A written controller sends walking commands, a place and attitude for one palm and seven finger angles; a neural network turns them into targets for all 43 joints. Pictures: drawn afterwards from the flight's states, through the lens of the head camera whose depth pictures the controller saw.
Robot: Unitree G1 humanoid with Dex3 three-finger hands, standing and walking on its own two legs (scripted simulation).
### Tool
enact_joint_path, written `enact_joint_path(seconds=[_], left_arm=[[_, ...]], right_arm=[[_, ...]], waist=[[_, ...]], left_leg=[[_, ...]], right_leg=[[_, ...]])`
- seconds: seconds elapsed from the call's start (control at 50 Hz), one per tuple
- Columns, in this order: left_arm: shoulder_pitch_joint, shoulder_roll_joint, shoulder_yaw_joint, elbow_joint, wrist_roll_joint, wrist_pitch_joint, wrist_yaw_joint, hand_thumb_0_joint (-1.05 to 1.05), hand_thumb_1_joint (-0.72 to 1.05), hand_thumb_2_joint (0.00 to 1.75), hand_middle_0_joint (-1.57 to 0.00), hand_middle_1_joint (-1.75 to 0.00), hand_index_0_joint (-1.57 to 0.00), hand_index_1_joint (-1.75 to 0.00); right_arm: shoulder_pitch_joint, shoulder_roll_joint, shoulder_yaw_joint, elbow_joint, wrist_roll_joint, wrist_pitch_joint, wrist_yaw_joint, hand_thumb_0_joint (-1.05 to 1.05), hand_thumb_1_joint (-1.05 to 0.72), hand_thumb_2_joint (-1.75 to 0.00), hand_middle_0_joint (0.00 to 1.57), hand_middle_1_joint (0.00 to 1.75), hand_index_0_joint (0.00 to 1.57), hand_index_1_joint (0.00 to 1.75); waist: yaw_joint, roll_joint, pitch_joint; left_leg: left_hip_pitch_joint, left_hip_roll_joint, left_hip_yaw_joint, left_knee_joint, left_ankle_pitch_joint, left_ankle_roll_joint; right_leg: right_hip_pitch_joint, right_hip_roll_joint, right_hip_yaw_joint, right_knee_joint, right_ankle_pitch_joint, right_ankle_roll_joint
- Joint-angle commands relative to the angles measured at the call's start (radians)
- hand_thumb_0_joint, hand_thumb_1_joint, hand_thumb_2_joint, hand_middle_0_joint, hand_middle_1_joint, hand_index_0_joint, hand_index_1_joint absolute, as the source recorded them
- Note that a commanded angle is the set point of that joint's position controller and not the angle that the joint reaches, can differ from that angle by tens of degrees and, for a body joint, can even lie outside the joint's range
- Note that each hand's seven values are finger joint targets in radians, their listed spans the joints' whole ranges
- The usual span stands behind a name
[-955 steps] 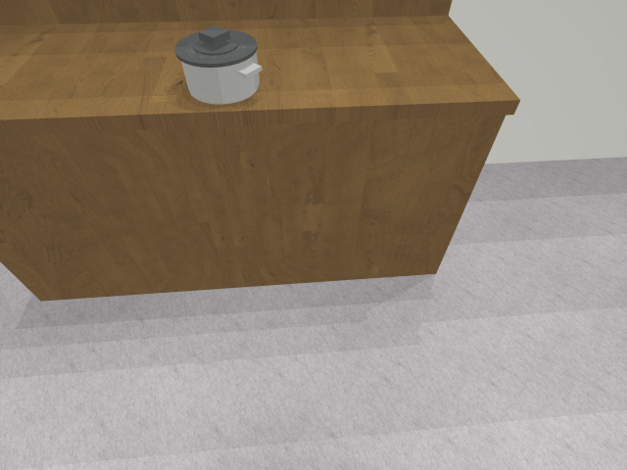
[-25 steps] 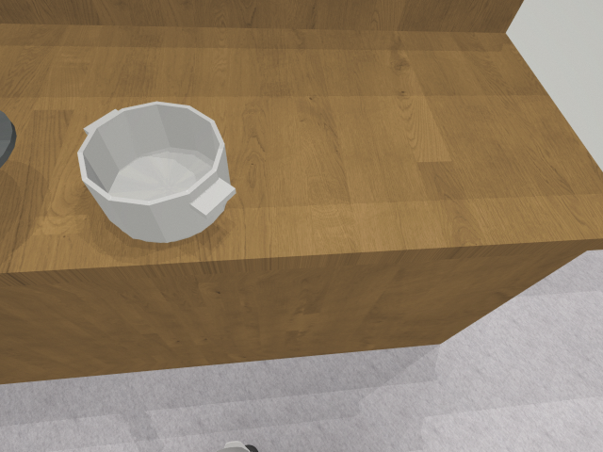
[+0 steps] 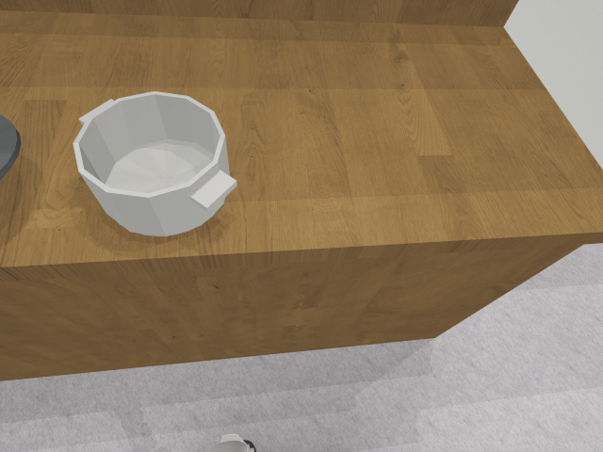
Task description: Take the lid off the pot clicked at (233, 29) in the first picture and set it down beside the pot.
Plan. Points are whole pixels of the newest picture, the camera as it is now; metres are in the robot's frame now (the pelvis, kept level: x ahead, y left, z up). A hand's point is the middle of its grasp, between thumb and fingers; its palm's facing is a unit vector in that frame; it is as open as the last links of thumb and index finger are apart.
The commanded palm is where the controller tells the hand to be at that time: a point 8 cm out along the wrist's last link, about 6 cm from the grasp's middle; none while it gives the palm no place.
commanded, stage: lower the lid onto the table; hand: left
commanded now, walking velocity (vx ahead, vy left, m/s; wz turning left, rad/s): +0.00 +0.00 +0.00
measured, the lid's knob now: out of the picture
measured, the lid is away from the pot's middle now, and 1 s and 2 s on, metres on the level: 0.25 0.24 0.25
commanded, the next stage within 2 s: open the fingers wide in 1.02 s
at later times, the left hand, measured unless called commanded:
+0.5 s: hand out of the picture +0.44 +0.39 +0.12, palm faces -0.43 -0.27 -0.86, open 7.2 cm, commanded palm +0.51 +0.39 +0.19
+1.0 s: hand out of the picture +0.46 +0.39 +0.10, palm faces -0.45 -0.26 -0.85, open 7.1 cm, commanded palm +0.52 +0.39 +0.15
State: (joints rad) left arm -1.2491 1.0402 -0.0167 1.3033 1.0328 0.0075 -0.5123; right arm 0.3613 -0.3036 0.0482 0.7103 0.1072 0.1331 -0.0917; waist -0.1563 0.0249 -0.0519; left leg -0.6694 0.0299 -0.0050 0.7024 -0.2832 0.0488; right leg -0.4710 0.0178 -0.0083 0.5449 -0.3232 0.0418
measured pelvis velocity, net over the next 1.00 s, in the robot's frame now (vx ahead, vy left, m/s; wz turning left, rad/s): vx -0.01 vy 0.01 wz -0.02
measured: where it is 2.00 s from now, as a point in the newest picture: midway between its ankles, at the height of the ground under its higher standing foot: outside the picture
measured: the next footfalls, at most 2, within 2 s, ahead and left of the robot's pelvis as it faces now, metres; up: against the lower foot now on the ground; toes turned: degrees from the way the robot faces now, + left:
none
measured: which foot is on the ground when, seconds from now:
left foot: down 0.00-1.00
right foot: down 0.00-1.00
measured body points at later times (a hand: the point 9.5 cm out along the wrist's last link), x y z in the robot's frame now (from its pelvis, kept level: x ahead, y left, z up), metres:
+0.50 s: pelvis -0.01 +0.00 -0.01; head +0.10 +0.03 +0.43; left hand +0.46 +0.40 +0.17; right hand -0.01 -0.28 -0.11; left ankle +0.03 +0.08 -0.72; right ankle -0.04 -0.16 -0.72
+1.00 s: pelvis -0.01 +0.01 -0.02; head +0.11 +0.04 +0.42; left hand +0.48 +0.40 +0.14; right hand -0.03 -0.28 -0.12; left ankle +0.03 +0.08 -0.72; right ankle -0.04 -0.16 -0.72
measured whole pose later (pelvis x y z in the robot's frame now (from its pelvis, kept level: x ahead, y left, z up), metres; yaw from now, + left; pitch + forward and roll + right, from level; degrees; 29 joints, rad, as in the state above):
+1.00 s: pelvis -0.01 +0.01 -0.02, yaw -1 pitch +18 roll -6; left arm -1.23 1.04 -0.01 1.34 1.03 -0.05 -0.46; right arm 0.36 -0.29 0.06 0.71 0.10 0.13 -0.12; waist -0.18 0.03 -0.07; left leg -0.82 0.04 -0.01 0.84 -0.33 0.06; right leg -0.63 0.03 -0.01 0.68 -0.37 0.05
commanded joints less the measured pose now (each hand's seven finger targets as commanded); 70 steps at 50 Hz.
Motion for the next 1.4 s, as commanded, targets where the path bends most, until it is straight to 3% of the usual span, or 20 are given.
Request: enact_joint_path(seconds=[0.0, 0.14, 0.2, 0.34, 0.38, 0.4, 0.5, 0.52, 0.7, 0.72, 0.82, 1.0, 1.02, 1.08, 1.1, 1.12, 1.16, 1.18, 1.24, 1.38], left_arm=[[-0.491, 0.299, 0.041, -0.272, -0.005, -0.01, 0.05, 0.0, 0.55, 0.97, -0.79, -1.02, -0.83, -1.04], [-0.456, 0.278, 0.027, -0.226, -0.012, -0.015, 0.056, 0.0, 0.55, 0.97, -0.79, -1.02, -0.83, -1.04], [-0.49, 0.321, 0.056, -0.28, -0.004, -0.026, 0.065, 0.0, 0.55, 0.97, -0.79, -1.02, -0.83, -1.04], [-0.422, 0.309, 0.046, -0.198, -0.012, -0.029, 0.066, 0.0, 0.55, 0.97, -0.79, -1.02, -0.83, -1.04], [-0.423, 0.284, 0.029, -0.238, -0.021, -0.042, 0.064, 0.0, 0.55, 0.97, -0.79, -1.02, -0.83, -1.04], [-0.459, 0.342, 0.068, -0.252, -0.006, -0.037, 0.076, 0.0, 0.55, 0.97, -0.79, -1.02, -0.83, -1.04], [-0.465, 0.298, 0.046, -0.262, -0.012, -0.041, 0.076, 0.0, 0.55, 0.97, -0.79, -1.02, -0.83, -1.04], [-0.421, 0.255, 0.019, -0.202, -0.014, -0.04, 0.073, 0.0, 0.55, 0.97, -0.79, -1.02, -0.83, -1.04], [-0.439, 0.335, 0.068, -0.226, -0.005, -0.055, 0.087, 0.0, 0.55, 0.97, -0.79, -1.02, -0.83, -1.04], [-0.424, 0.287, 0.035, -0.204, -0.006, -0.054, 0.085, 0.0, 0.55, 0.97, -0.79, -1.02, -0.83, -1.04], [-0.369, 0.292, 0.036, -0.134, -0.004, -0.053, 0.082, 0.0, 0.55, 0.97, -0.79, -1.02, -0.83, -1.04], [-0.394, 0.325, 0.06, -0.165, 0.005, -0.058, 0.089, 0.0, 0.55, 0.97, -0.79, -1.02, -0.83, -1.04], [-0.363, 0.27, 0.023, -0.125, 0.002, -0.057, 0.085, 0.0, 0.55, 0.97, -0.79, -1.02, -0.83, -1.04], [-0.371, 0.273, 0.034, -0.177, -0.007, -0.067, 0.084, 0.0, 0.55, 0.97, -0.79, -1.02, -0.83, -1.04], [-0.161, 0.294, 0.136, -0.22, -0.006, -0.063, 0.093, 0.0, 0.55, 0.97, -0.79, -1.02, -0.83, -1.04], [-0.125, 0.3, 0.17, -0.317, 0.004, -0.1, 0.104, 0.0, 0.54, 0.95, -0.78, -1.02, -0.81, -1.04], [-0.157, 0.301, 0.174, -0.297, -0.002, -0.11, 0.114, 0.0, 0.52, 0.92, -0.75, -1.02, -0.79, -1.04], [-0.2, 0.266, 0.143, -0.353, -0.02, -0.126, 0.111, 0.0, 0.51, 0.9, -0.74, -1.02, -0.77, -1.04], [-0.186, 0.323, 0.173, -0.308, -0.003, -0.125, 0.125, 0.0, 0.47, 0.87, -0.7, -1.02, -0.73, -1.03], [-0.21, 0.269, 0.121, -0.337, -0.013, -0.143, 0.128, 0.0, 0.37, 0.82, -0.62, -0.99, -0.65, -1.0]], right_arm=[[0.121, -0.206, -0.071, -0.045, -0.011, -0.007, -0.014, 0.0, -0.9, -0.9, 0.2, 0.3, 0.2, 0.3], [0.119, -0.203, -0.065, -0.045, -0.009, -0.009, -0.02, 0.0, -0.9, -0.9, 0.2, 0.3, 0.2, 0.3], [0.123, -0.203, -0.067, -0.045, -0.013, -0.011, -0.025, 0.0, -0.9, -0.9, 0.2, 0.3, 0.2, 0.3], [0.119, -0.204, -0.06, -0.045, -0.007, -0.011, -0.031, 0.0, -0.9, -0.9, 0.2, 0.3, 0.2, 0.3], [0.106, -0.197, -0.054, -0.049, -0.006, -0.016, -0.035, 0.0, -0.9, -0.9, 0.2, 0.3, 0.2, 0.3], [0.123, -0.205, -0.062, -0.04, -0.012, -0.009, -0.035, 0.0, -0.9, -0.9, 0.2, 0.3, 0.2, 0.3], [0.137, -0.205, -0.068, -0.033, -0.014, -0.014, -0.041, 0.0, -0.9, -0.9, 0.2, 0.3, 0.2, 0.3], [0.136, -0.2, -0.064, -0.034, -0.01, -0.019, -0.042, 0.0, -0.9, -0.9, 0.2, 0.3, 0.2, 0.3], [0.148, -0.203, -0.061, -0.026, -0.015, -0.016, -0.048, 0.0, -0.9, -0.9, 0.2, 0.3, 0.2, 0.3], [0.147, -0.199, -0.06, -0.027, -0.012, -0.018, -0.048, 0.0, -0.9, -0.9, 0.2, 0.3, 0.2, 0.3], [0.145, -0.202, -0.054, -0.032, -0.012, -0.011, -0.047, 0.0, -0.9, -0.9, 0.2, 0.3, 0.2, 0.3], [0.163, -0.203, -0.056, -0.028, -0.017, 0.005, -0.048, 0.0, -0.9, -0.9, 0.2, 0.3, 0.2, 0.3], [0.158, -0.196, -0.054, -0.038, -0.011, 0.0, -0.048, 0.0, -0.9, -0.9, 0.2, 0.3, 0.2, 0.3], [0.154, -0.193, -0.05, -0.039, -0.012, 0.003, -0.048, 0.0, -0.9, -0.9, 0.2, 0.3, 0.2, 0.3], [0.158, -0.18, -0.074, -0.084, -0.015, 0.016, -0.022, 0.0, -0.9, -0.9, 0.2, 0.3, 0.2, 0.3], [0.142, -0.181, -0.079, -0.094, -0.027, 0.03, -0.018, 0.0, -0.9, -0.9, 0.2, 0.3, 0.2, 0.3], [0.125, -0.183, -0.08, -0.091, -0.024, 0.057, -0.016, 0.0, -0.9, -0.9, 0.2, 0.3, 0.2, 0.3], [0.115, -0.183, -0.074, -0.093, -0.019, 0.058, -0.021, 0.0, -0.9, -0.9, 0.2, 0.3, 0.2, 0.3], [0.11, -0.188, -0.076, -0.092, -0.016, 0.068, -0.022, 0.0, -0.9, -0.9, 0.2, 0.3, 0.2, 0.3], [0.09, -0.177, -0.067, -0.094, -0.01, 0.061, -0.026, 0.0, -0.9, -0.9, 0.2, 0.3, 0.2, 0.3]], waist=[[0.0, 0.262, -0.46], [-0.005, 0.215, -0.405], [0.002, 0.28, -0.483], [-0.008, 0.201, -0.401], [0.006, 0.23, -0.433], [-0.003, 0.263, -0.465], [-0.012, 0.279, -0.488], [-0.018, 0.256, -0.433], [-0.013, 0.259, -0.491], [-0.018, 0.273, -0.466], [-0.022, 0.209, -0.409], [-0.022, 0.231, -0.469], [-0.03, 0.226, -0.436], [-0.015, 0.235, -0.463], [0.061, 0.267, -0.546], [0.052, 0.262, -0.544], [0.021, 0.187, -0.478], [0.017, 0.179, -0.466], [0.02, 0.181, -0.42], [0.02, 0.212, -0.427]], left_leg=[[0.603, -0.01, -0.035, -0.027, 0.455, 0.017], [0.524, -0.019, -0.03, -0.025, 0.356, 0.02], [0.587, -0.012, -0.037, -0.009, 0.437, 0.016], [0.473, -0.022, -0.02, -0.003, 0.315, 0.02], [0.505, -0.018, -0.019, -0.001, 0.365, 0.02], [0.528, -0.013, -0.028, 0.007, 0.379, 0.018], [0.571, -0.005, -0.044, 0.02, 0.414, 0.014], [0.538, -0.012, -0.042, 0.024, 0.383, 0.016], [0.513, -0.009, -0.04, 0.043, 0.387, 0.014], [0.507, -0.011, -0.04, 0.049, 0.399, 0.013], [0.432, -0.011, -0.036, 0.056, 0.328, 0.013], [0.447, -0.005, -0.043, 0.084, 0.386, 0.011], [0.434, -0.009, -0.04, 0.089, 0.369, 0.012], [0.456, -0.002, -0.046, 0.092, 0.43, 0.01], [0.517, -0.013, -0.063, 0.093, 0.531, -0.005], [0.535, -0.001, -0.061, 0.109, 0.612, -0.008], [0.462, -0.012, -0.049, 0.107, 0.484, 0.011], [0.458, -0.01, -0.047, 0.093, 0.468, 0.017], [0.409, -0.018, -0.047, 0.071, 0.313, 0.015], [0.44, -0.02, -0.041, 0.068, 0.324, 0.017]], right_leg=[[-0.135, 0.078, -0.065, -0.041, 0.192, -0.049], [-0.143, 0.078, -0.066, -0.033, 0.175, -0.051], [-0.147, 0.079, -0.063, -0.019, 0.189, -0.051], [-0.151, 0.077, -0.063, -0.009, 0.175, -0.049], [-0.15, 0.081, -0.069, 0.007, 0.175, -0.053], [-0.158, 0.078, -0.06, 0.003, 0.181, -0.049], [-0.206, 0.082, -0.066, 0.009, 0.164, -0.049], [-0.228, 0.083, -0.068, 0.01, 0.156, -0.051], [-0.21, 0.085, -0.062, 0.037, 0.167, -0.048], [-0.235, 0.085, -0.066, 0.039, 0.172, -0.052], [-0.251, 0.086, -0.07, 0.052, 0.142, -0.05], [-0.272, 0.089, -0.069, 0.081, 0.151, -0.046], [-0.294, 0.089, -0.072, 0.081, 0.143, -0.049], [-0.294, 0.093, -0.081, 0.098, 0.146, -0.052], [-0.259, 0.091, -0.09, 0.11, 0.158, -0.062], [-0.288, 0.095, -0.09, 0.109, 0.188, -0.067], [-0.282, 0.092, -0.074, 0.09, 0.16, -0.055], [-0.276, 0.091, -0.081, 0.09, 0.15, -0.056], [-0.279, 0.088, -0.076, 0.077, 0.089, -0.062], [-0.284, 0.086, -0.079, 0.083, 0.083, -0.065]])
